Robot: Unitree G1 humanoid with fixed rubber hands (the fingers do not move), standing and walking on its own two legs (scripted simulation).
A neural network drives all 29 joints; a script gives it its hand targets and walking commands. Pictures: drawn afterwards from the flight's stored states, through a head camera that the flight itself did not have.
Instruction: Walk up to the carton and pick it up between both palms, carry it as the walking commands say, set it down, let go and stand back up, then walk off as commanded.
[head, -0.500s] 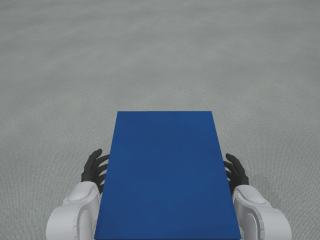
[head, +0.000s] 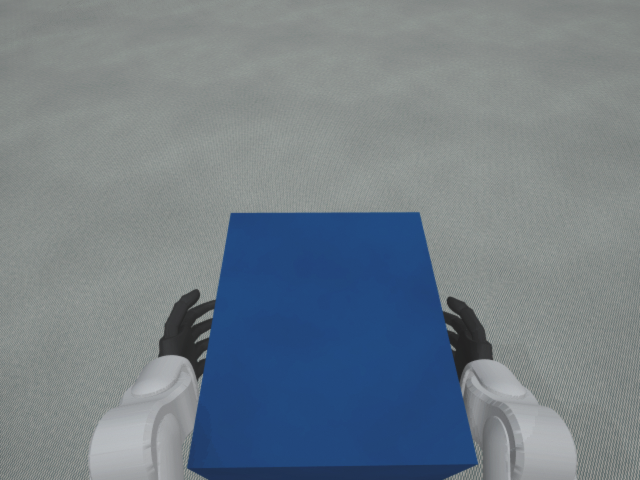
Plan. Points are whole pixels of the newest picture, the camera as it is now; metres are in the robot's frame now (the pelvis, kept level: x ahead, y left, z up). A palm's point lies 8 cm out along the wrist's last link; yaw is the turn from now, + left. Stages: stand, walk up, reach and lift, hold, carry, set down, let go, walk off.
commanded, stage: carry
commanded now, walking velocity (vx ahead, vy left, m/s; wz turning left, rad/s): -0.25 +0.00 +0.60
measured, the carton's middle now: (325, 363) +0.27 +0.01 +0.01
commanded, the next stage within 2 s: none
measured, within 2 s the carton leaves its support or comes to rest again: neither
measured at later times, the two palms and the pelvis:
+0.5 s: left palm out of the picture +0.01 +0.27 +0.09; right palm out of the picture +0.09 -0.03 +0.08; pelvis -0.17 +0.05 +0.00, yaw +13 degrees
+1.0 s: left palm out of the picture -0.07 +0.28 +0.10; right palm out of the picture +0.00 -0.02 +0.10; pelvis -0.26 +0.06 +0.01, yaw +15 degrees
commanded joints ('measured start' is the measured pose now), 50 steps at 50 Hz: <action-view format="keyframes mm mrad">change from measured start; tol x16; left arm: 1 -314 -859 -695 -101 -259 -25 -157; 22 -560 -881 -807 -201 -330 0 -174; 50 -478 -807 -673 -24 -229 14 -146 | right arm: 1 -484 775 716 -250 281 -39 141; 50 -523 781 618 -29 262 -15 141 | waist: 1 19 -393 -385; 5 -31 -125 -273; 11 -28 -305 -336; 16 -53 194 -274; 27 -20 72 -389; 30 -26 -210 -325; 44 -14 76 -256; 50 -40 -218 -318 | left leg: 1 23 -27 59 282 -475 -122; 4 -61 70 41 762 -526 -50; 12 232 16 223 -30 -304 -25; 15 364 398 -242 -157 -57 98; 18 145 370 -139 -198 -361 164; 23 219 305 -82 -226 -503 99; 32 315 151 36 -6 -207 3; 43 175 139 27 -243 -536 -81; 46 174 84 108 -202 -548 -114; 50 437 38 139 298 -352 -50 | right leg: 1 251 -419 390 -417 5 -202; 3 100 -512 245 -346 380 -236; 8 226 -364 32 -116 699 -96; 13 122 -311 19 -45 363 13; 15 -180 -164 -88 125 -121 117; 18 -157 -123 81 496 -158 86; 28 216 -128 52 -219 -4 19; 30 41 -248 193 -333 -189 -16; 46 57 -16 -56 -195 -270 -3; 50 -227 -185 104 -289 -329 -48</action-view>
